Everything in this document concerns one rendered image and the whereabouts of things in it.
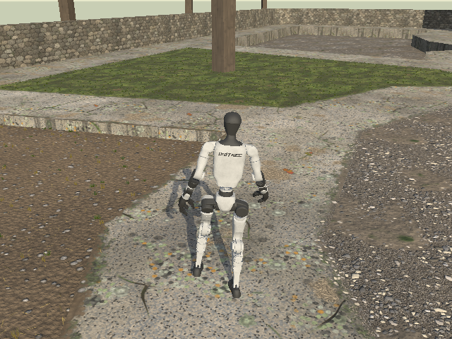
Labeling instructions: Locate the robot left thigh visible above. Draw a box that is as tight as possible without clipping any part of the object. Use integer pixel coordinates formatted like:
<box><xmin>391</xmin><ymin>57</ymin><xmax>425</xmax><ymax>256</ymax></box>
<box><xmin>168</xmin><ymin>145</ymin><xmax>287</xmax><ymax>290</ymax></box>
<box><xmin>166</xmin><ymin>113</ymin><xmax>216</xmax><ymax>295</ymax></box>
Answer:
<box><xmin>201</xmin><ymin>195</ymin><xmax>215</xmax><ymax>236</ymax></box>

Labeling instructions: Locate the right robot hand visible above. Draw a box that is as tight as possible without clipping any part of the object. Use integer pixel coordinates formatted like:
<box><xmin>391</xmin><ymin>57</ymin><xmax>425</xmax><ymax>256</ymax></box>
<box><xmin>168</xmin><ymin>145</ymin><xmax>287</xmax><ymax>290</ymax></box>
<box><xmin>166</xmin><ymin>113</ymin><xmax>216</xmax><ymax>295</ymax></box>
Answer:
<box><xmin>253</xmin><ymin>191</ymin><xmax>269</xmax><ymax>203</ymax></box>

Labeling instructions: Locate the right robot forearm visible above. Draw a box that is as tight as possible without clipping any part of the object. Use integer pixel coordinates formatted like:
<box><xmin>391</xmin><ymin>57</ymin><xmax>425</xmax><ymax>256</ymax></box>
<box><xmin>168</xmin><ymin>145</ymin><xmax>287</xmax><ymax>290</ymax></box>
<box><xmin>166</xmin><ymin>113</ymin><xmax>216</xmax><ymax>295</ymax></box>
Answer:
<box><xmin>256</xmin><ymin>171</ymin><xmax>268</xmax><ymax>194</ymax></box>

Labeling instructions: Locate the robot right upper arm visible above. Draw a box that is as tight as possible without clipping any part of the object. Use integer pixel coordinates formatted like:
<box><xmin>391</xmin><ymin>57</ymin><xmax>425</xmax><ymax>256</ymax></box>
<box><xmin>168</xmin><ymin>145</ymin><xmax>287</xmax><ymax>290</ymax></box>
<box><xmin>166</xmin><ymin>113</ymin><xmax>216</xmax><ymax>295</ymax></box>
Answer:
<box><xmin>245</xmin><ymin>143</ymin><xmax>263</xmax><ymax>182</ymax></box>

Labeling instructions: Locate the left robot hand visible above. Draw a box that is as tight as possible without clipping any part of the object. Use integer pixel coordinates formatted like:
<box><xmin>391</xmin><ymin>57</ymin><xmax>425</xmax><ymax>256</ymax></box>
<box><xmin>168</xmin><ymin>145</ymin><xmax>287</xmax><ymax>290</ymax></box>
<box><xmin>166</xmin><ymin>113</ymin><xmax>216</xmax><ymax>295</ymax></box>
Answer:
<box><xmin>178</xmin><ymin>196</ymin><xmax>194</xmax><ymax>215</ymax></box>

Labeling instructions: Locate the left robot forearm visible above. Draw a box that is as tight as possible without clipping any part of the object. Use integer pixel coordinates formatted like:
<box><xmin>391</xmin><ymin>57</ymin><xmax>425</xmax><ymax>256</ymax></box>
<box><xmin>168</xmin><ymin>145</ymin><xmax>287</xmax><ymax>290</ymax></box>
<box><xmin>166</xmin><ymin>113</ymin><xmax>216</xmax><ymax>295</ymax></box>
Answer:
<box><xmin>182</xmin><ymin>169</ymin><xmax>199</xmax><ymax>200</ymax></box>

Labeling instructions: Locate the robot left upper arm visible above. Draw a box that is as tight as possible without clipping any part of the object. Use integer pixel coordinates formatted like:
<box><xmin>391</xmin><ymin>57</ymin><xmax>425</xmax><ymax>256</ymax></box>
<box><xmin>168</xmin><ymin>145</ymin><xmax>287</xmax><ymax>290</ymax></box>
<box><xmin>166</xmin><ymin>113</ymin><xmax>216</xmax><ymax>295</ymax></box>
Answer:
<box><xmin>193</xmin><ymin>141</ymin><xmax>216</xmax><ymax>180</ymax></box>

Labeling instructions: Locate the robot left foot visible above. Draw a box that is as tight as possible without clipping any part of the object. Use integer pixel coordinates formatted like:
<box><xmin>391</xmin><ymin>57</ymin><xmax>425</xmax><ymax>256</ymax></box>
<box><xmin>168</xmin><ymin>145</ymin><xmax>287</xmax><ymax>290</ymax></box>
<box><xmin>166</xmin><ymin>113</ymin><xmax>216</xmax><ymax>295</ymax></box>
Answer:
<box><xmin>193</xmin><ymin>262</ymin><xmax>203</xmax><ymax>277</ymax></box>

